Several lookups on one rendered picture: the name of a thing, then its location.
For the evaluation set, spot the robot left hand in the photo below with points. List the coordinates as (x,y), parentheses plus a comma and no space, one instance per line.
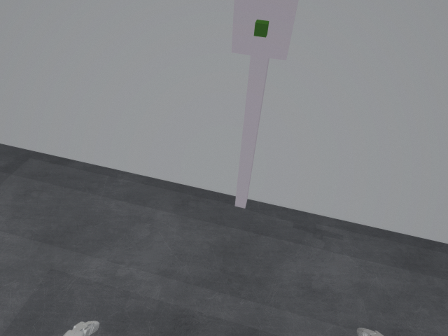
(83,329)

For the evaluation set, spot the panel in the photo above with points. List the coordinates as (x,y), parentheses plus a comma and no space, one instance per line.
(281,17)

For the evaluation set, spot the button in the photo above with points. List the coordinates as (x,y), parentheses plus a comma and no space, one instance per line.
(261,28)

